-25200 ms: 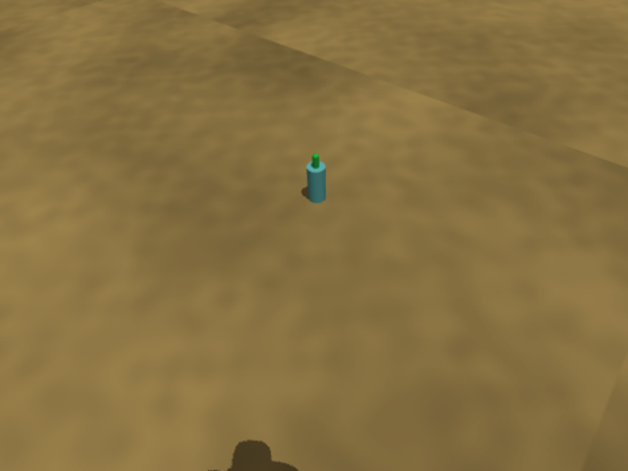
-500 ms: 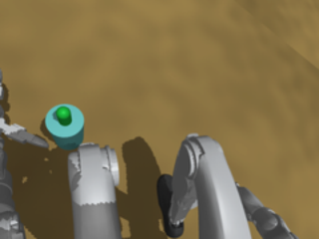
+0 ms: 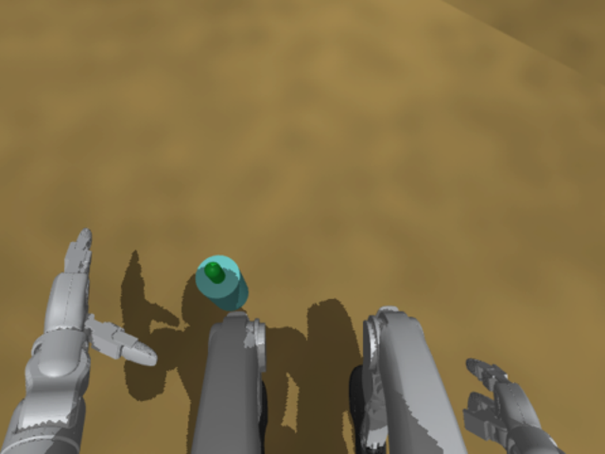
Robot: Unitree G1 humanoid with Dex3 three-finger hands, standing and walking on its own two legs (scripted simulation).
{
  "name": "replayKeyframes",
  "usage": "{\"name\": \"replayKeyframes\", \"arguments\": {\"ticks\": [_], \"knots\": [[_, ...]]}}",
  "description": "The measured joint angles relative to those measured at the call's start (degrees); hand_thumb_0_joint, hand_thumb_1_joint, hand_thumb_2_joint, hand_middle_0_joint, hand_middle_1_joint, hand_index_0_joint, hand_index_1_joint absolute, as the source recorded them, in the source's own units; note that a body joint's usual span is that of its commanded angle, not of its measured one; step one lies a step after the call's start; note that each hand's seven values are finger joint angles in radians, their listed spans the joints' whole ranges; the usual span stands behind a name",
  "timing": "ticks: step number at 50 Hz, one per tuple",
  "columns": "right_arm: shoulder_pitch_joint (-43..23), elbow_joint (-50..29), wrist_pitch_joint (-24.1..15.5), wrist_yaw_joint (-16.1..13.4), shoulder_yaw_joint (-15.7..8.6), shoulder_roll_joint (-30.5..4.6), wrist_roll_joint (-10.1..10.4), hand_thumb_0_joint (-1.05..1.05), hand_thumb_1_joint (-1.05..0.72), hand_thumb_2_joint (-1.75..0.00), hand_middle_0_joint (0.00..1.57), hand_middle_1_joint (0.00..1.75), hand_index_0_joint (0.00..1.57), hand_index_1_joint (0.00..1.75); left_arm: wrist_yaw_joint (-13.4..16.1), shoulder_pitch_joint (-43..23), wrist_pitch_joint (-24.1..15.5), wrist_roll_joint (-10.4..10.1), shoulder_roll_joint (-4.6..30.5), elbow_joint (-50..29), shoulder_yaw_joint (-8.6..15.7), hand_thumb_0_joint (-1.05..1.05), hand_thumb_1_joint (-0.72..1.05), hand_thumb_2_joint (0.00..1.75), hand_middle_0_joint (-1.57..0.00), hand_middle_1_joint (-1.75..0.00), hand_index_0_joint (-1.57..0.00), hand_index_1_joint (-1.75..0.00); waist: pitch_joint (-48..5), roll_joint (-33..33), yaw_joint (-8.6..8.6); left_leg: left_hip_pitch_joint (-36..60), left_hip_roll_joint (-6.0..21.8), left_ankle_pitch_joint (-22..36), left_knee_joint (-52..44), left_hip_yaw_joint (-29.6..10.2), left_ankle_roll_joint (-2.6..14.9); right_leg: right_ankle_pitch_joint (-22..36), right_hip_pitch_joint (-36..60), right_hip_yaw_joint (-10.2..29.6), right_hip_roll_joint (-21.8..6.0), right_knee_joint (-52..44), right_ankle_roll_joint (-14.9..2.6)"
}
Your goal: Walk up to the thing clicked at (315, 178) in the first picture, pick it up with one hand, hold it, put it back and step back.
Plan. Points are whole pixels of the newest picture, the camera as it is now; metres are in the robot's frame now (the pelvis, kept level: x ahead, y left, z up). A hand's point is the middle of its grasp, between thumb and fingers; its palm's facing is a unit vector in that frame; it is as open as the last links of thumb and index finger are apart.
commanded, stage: home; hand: left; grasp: from the side
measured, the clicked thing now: (222, 282) +0.40 +0.18 -0.35
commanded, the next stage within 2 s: none
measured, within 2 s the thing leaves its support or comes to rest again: neither
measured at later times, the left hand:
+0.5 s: hand (78, 336) +0.26 +0.21 +0.11, palm faces +0.14 -0.94 -0.32, open 17.4 cm
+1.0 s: hand (35, 373) +0.24 +0.19 +0.18, palm faces +0.18 -0.94 -0.28, open 17.6 cm
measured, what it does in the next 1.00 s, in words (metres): rises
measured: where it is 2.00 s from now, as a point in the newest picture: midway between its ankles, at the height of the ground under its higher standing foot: (310, 441)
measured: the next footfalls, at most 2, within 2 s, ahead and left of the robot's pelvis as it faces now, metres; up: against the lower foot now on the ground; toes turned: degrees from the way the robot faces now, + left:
none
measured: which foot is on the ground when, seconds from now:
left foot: down 0.00-1.00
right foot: down 0.00-1.00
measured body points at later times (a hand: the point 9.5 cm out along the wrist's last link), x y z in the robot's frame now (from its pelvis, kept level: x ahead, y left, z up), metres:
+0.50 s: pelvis +0.07 +0.00 +0.20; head +0.14 +0.02 +0.64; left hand +0.25 +0.26 +0.14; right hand +0.25 -0.24 +0.12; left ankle +0.07 +0.12 -0.44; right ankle +0.09 -0.13 -0.44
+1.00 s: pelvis +0.09 +0.00 +0.24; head +0.11 +0.01 +0.69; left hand +0.22 +0.24 +0.20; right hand +0.27 -0.23 +0.17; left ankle +0.07 +0.12 -0.44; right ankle +0.09 -0.13 -0.44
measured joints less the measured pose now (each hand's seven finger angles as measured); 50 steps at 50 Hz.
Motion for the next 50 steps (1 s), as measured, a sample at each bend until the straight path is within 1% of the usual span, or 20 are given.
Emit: {"name": "replayKeyframes", "arguments": {"ticks": [7, 14, 21, 26, 31, 35, 39, 44, 50], "knots": [[0.9, -1.9, -2.3, -2.9, -0.5, 0.4, 0.3, 0.01, -0.9, -0.9, 0.21, 0.3, 0.2, 0.3, 3.5, 6.2, 5.1, -1.3, -3.4, -4.0, -2.3, -0.01, -0.55, 0.04, -0.06, -0.05, -0.05, -0.05, -1.0, -0.5, -0.44, 14.0, 0.2, 1.3, -12.6, 0.3, -0.88, 0.7, 13.7, -0.3, 0.0, -11.7, -0.91], [3.1, -2.6, -5.4, -4.7, -0.3, 0.5, 0.3, 0.01, -0.9, -0.9, 0.21, 0.3, 0.2, 0.3, 5.8, 12.3, 9.7, -2.4, -6.7, -7.0, -5.8, -0.01, -0.52, 0.06, -0.06, -0.06, -0.06, -0.05, -1.0, -0.3, -0.38, 28.7, 0.3, 3.1, -24.8, 0.4, -1.16, 2.1, 28.4, -0.6, 0.0, -23.6, -1.2], [6.3, -2.8, -7.4, -6.5, 0.4, 1.4, 0.1, 0.01, -0.9, -0.9, 0.21, 0.3, 0.2, 0.3, 7.7, 19.3, 14.1, -3.0, -9.5, -12.2, -9.3, -0.01, -0.51, 0.07, -0.06, -0.06, -0.05, -0.05, -0.6, 0.0, -0.26, 43.1, 0.4, 5.3, -36.2, 0.6, -1.06, 4.2, 43.1, -0.8, 0.1, -35.2, -1.08], [8.8, -3.4, -8.3, -7.8, 1.0, 2.2, -0.1, 0.01, -0.9, -0.9, 0.21, 0.3, 0.2, 0.3, 8.7, 25.2, 17.0, -3.5, -10.9, -17.6, -11.7, -0.01, -0.52, 0.06, -0.05, -0.05, -0.05, -0.05, -0.3, 0.7, -0.16, 52.9, 0.4, 7.0, -43.9, 0.9, -0.79, 6.1, 53.1, -0.8, 0.1, -43.1, -0.79], [10.7, -4.1, -9.6, -8.9, 1.4, 2.6, -0.3, 0.01, -0.9, -0.9, 0.21, 0.3, 0.2, 0.3, 9.1, 31.2, 19.1, -3.8, -11.8, -24.1, -13.6, -0.01, -0.54, 0.05, -0.05, -0.05, -0.05, -0.05, -0.4, 1.6, 0.1, 60.5, 0.4, 8.2, -49.6, 1.5, -0.44, 7.5, 60.7, -0.4, 0.1, -49.1, -0.42], [11.2, -4.6, -10.5, -9.2, 1.4, 2.7, -0.6, 0.01, -0.9, -0.9, 0.21, 0.3, 0.2, 0.3, 8.9, 34.2, 19.6, -3.8, -12.4, -27.3, -14.3, -0.01, -0.56, 0.04, -0.05, -0.05, -0.05, -0.05, -0.2, 2.0, 0.53, 64.4, 0.3, 8.8, -52.2, 1.8, -0.27, 8.2, 64.6, -0.2, 0.0, -51.8, -0.22], [10.9, -4.7, -11.5, -9.1, 1.4, 2.7, -1.0, 0.01, -0.9, -0.9, 0.21, 0.3, 0.2, 0.3, 8.5, 35.5, 19.8, -3.6, -12.9, -28.4, -14.5, -0.01, -0.57, 0.03, -0.05, -0.05, -0.05, -0.04, 0.6, 1.9, 1.0, 66.7, 0.2, 9.2, -53.7, 1.9, -0.25, 8.5, 66.9, -0.2, -0.1, -53.3, -0.16], [10.2, -4.3, -12.8, -9.1, 1.2, 2.5, -1.5, 0.01, -0.9, -0.9, 0.21, 0.3, 0.2, 0.3, 8.0, 35.0, 19.8, -3.2, -13.4, -27.2, -14.2, -0.01, -0.58, 0.03, -0.05, -0.05, -0.05, -0.04, 1.7, 1.5, 1.35, 67.9, 0.1, 9.6, -54.5, 1.8, -0.36, 8.8, 68.1, -0.3, -0.2, -54.0, -0.26], [10.2, -3.3, -13.5, -9.1, 1.1, 2.3, -1.9, 0.01, -0.9, -0.9, 0.21, 0.3, 0.2, 0.3, 7.8, 34.0, 20.1, -3.2, -13.6, -26.4, -14.0, -0.01, -0.57, 0.04, -0.05, -0.05, -0.05, -0.05, 2.5, 1.3, 1.34, 68.8, 0.2, 10.0, -55.2, 1.5, -0.57, 9.0, 69.1, -0.6, -0.1, -54.5, -0.45]]}}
